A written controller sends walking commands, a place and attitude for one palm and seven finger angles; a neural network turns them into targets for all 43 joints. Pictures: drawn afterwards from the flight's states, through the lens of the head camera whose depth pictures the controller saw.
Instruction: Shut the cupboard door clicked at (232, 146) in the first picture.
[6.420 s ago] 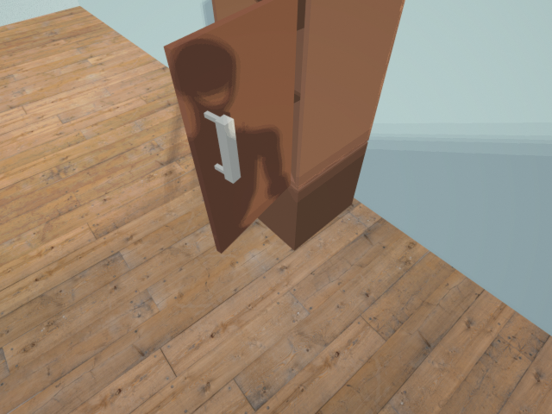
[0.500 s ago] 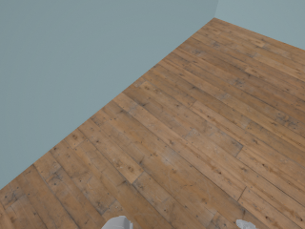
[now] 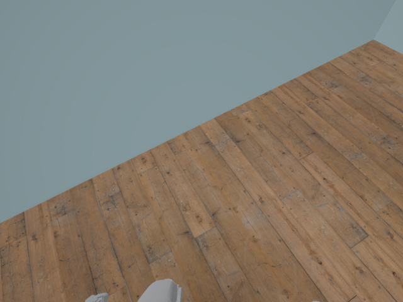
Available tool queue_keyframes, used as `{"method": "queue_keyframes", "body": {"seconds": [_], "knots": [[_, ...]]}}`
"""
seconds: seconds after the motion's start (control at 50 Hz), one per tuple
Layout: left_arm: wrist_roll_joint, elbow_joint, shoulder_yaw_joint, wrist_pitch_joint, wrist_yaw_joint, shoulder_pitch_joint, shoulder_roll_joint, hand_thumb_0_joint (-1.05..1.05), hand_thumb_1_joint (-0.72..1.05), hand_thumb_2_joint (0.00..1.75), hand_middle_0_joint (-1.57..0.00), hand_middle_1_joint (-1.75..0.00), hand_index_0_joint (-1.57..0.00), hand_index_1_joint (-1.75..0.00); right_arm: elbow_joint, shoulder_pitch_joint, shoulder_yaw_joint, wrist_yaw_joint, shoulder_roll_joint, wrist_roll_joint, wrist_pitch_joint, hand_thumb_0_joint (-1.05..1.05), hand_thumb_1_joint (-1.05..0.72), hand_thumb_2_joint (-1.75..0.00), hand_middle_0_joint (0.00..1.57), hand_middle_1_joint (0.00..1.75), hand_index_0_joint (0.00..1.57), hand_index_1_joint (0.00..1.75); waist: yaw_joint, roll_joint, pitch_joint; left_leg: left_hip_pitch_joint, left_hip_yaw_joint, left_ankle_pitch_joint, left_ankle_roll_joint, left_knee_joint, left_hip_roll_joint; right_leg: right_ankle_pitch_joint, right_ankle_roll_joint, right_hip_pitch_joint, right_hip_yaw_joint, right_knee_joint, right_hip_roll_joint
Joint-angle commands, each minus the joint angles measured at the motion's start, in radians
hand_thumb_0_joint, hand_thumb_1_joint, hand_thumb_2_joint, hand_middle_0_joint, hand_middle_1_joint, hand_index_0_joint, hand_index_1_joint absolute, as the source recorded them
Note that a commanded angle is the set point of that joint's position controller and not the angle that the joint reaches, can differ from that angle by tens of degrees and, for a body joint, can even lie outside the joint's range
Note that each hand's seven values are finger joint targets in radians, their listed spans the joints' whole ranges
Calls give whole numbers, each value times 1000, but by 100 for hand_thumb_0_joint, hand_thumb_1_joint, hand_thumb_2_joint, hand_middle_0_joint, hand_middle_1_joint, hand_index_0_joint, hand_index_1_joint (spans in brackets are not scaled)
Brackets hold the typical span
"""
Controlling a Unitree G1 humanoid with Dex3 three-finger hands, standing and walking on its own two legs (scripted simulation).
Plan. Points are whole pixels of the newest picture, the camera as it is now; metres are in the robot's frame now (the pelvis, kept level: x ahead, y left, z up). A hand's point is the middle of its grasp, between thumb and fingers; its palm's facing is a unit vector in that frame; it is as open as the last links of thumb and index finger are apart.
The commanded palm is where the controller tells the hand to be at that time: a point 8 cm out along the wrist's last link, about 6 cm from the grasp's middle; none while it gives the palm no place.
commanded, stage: walk to a spot facing it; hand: left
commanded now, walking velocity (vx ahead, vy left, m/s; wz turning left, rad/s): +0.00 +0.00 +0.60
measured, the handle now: out of the picture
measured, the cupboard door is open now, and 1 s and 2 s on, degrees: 100 100 100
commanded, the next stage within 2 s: none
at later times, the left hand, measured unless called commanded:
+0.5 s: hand out of the picture +0.04 +0.20 -0.16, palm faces +0.32 -0.90 -0.31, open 7.4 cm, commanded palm none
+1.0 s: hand out of the picture -0.03 +0.18 -0.16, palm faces +0.60 -0.76 -0.26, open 7.4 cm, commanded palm none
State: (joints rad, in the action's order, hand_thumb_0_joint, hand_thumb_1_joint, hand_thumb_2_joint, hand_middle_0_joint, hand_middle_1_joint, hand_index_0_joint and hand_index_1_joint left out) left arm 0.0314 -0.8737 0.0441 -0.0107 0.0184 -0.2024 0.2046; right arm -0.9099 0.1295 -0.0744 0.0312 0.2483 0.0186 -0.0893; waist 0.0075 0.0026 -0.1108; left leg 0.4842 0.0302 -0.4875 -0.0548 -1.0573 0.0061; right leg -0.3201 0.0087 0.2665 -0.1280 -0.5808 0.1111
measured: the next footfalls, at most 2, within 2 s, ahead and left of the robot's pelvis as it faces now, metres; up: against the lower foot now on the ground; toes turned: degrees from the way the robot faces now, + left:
left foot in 0.18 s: +0.03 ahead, +0.13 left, +0.00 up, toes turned +12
right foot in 0.46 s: +0.10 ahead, -0.15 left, +0.00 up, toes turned +14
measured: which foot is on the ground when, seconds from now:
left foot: up 0.00-0.16, down 0.18-0.46, up 0.48-0.74, down 0.76-1.00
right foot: down 0.00-0.18, up 0.20-0.44, down 0.46-0.74, up 0.76-1.00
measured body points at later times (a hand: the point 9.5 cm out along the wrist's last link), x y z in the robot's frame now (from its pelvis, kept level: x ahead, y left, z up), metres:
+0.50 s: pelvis +0.01 -0.04 -0.01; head +0.06 -0.04 +0.43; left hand +0.03 +0.25 -0.14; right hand +0.17 -0.26 -0.16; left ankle -0.02 +0.11 -0.72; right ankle +0.06 -0.15 -0.74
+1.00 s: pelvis +0.02 -0.05 +0.00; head +0.07 -0.01 +0.44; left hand -0.06 +0.22 -0.14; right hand +0.24 -0.20 -0.14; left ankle -0.04 +0.07 -0.74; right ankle +0.10 -0.17 -0.71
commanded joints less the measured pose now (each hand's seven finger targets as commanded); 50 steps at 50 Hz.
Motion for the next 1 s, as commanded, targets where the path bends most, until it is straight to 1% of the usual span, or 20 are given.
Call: {"method": "queue_keyframes", "body": {"seconds": [0.0, 0.06, 0.12, 0.14, 0.16, 0.18, 0.22, 0.38, 0.4, 0.44, 0.48, 0.54, 0.62, 0.68, 0.7, 0.72, 0.74, 0.76, 0.84, 0.98], "knots": [[-2, 38, 56, 23, 14, -67, 210, 0, 90, 90, -20, -30, -20, -30, 100, -83, 1, 4, 27, -11, 42, 0, -90, -90, 20, 30, 20, 30, -48, 192, 161, -6, 65, 19, -11, 215, 10, 662, 102, -232, 93, 149, 230], [-3, 18, 64, 22, 11, -87, 224, 0, 90, 90, -20, -30, -20, -30, 102, -72, 4, 1, 28, -13, 49, 0, -90, -90, 20, 30, 20, 30, -52, 202, 188, -74, 91, 58, 1, 380, -5, 707, 91, -273, 76, 95, 242], [-20, 31, 69, 14, 3, -35, 209, 0, 90, 90, -20, -30, -20, -30, 71, 48, -13, -5, 102, -4, 60, 0, -90, -90, 20, 30, 20, 30, 28, 83, 218, -357, 39, 352, 42, 633, 40, 511, -1, -78, -18, -96, 215], [-27, 67, 60, 6, -4, -29, 150, 0, 90, 90, -20, -30, -20, -30, 66, 114, -41, -11, 213, 7, 67, 0, -90, -90, 20, 30, 20, 30, 61, -208, 250, -528, -303, 662, 166, 664, 291, 24, -82, 197, -66, -310, 80], [-19, 108, 35, 0, -3, 51, 121, 0, 90, 90, -20, -30, -20, -30, 48, 176, -52, -19, 265, 3, 60, 0, -90, -90, 20, 30, 20, 30, 93, -278, 220, -527, -431, 887, 288, 681, 434, -341, -97, 335, 21, -475, 17], [-12, 121, 41, -9, -2, 90, 138, 0, 90, 90, -20, -30, -20, -30, 43, 186, -51, -30, 264, 6, 62, 0, -90, -90, 20, 30, 20, 30, 96, -164, 217, -485, -431, 773, 311, 678, 424, -305, -94, 362, 88, -557, 14], [-15, 82, 47, -14, -1, 97, 131, 0, 90, 90, -20, -30, -20, -30, 58, 94, -40, -46, 215, 8, 67, 0, -90, -90, 20, 30, 20, 30, 53, -257, 173, -369, -335, 702, 253, 683, 311, -196, -95, 336, 138, -576, 13], [-21, 37, 49, -11, -13, -45, 118, 0, 90, 90, -20, -30, -20, -30, 90, -41, -45, -37, 206, 8, 50, 0, -90, -90, 20, 30, 20, 30, -35, -161, 136, -99, -277, 366, 160, 635, 175, -17, -73, -72, 57, -39, -93], [-17, 29, 58, -1, -9, -95, 150, 0, 90, 90, -20, -30, -20, -30, 102, -61, -44, -34, 180, 1, 48, 0, -90, -90, 20, 30, 20, 30, -64, -89, 139, -27, -246, 272, 118, 558, 117, 42, -66, -171, 85, 124, -57], [1, 46, 78, 9, 6, -100, 297, 0, 90, 90, -20, -30, -20, -30, 143, -62, -31, -19, 99, -6, 49, 0, -90, -90, 20, 30, 20, 30, -83, 331, 134, 129, -45, -137, 16, 62, -51, 8, 123, -152, 511, 372, 385], [-3, 71, 66, 10, 16, -6, 228, 0, 90, 90, -20, -30, -20, -30, 117, -55, -40, -14, 103, -1, 34, 0, -90, -90, 20, 30, 20, 30, -30, 259, 107, 93, -79, -56, 22, -163, 18, 61, 147, -31, 400, 318, 311], [-2, 81, 47, 13, 11, 44, 183, 0, 90, 90, -20, -30, -20, -30, 91, -29, -21, 0, 63, -4, 29, 0, -90, -90, 20, 30, 20, 30, 1, 233, 106, 22, -4, 0, -5, -22, 31, 327, 104, -51, 143, 246, 218], [0, 45, 61, 16, 10, -44, 226, 0, 90, 90, -20, -30, -20, -30, 97, -63, -3, 5, 32, -11, 45, 0, -90, -90, 20, 30, 20, 30, -48, 197, 157, -58, 73, 14, -4, 287, -2, 532, 101, -192, 100, 152, 238], [-12, 32, 68, 12, 2, -46, 231, 0, 90, 90, -20, -30, -20, -30, 83, 5, -5, 0, 61, -10, 56, 0, -90, -90, 20, 30, 20, 30, -13, 163, 194, -213, 77, 189, 14, 544, -11, 510, 37, -163, 37, 29, 223], [-20, 43, 67, 7, 0, -26, 214, 0, 90, 90, -20, -30, -20, -30, 72, 62, -19, -1, 108, -7, 63, 0, -90, -90, 20, 30, 20, 30, 24, 69, 220, -360, 12, 348, 39, 639, 44, 405, -13, -48, -10, -83, 205], [-26, 78, 57, 0, -8, -25, 147, 0, 90, 90, -20, -30, -20, -30, 68, 122, -46, -9, 225, 4, 71, 0, -90, -90, 20, 30, 20, 30, 55, -230, 247, -521, -350, 676, 167, 670, 311, -49, -95, 230, -57, -304, 68], [-18, 116, 37, -6, -6, 55, 126, 0, 90, 90, -20, -30, -20, -30, 49, 187, -59, -19, 284, 6, 62, 0, -90, -90, 20, 30, 20, 30, 94, -268, 225, -498, -466, 823, 295, 693, 439, -351, -100, 339, 33, -469, 13], [-12, 127, 39, -15, 0, 109, 142, 0, 90, 90, -20, -30, -20, -30, 45, 193, -53, -28, 264, 9, 64, 0, -90, -90, 20, 30, 20, 30, 94, -173, 198, -444, -445, 702, 300, 685, 405, -301, -92, 352, 92, -538, 14], [-18, 61, 45, -21, -11, 67, 126, 0, 90, 90, -20, -30, -20, -30, 69, 43, -33, -47, 191, 9, 71, 0, -90, -90, 20, 30, 20, 30, 17, -200, 149, -322, -273, 658, 207, 680, 232, -135, -91, 269, 119, -492, -12], [-24, 43, 46, -6, -9, -28, 121, 0, 90, 90, -20, -30, -20, -30, 83, -17, -45, -39, 193, 5, 53, 0, -90, -90, 20, 30, 20, 30, -26, -167, 160, -156, -304, 500, 163, 614, 168, 4, -71, -75, 66, -2, -98]]}}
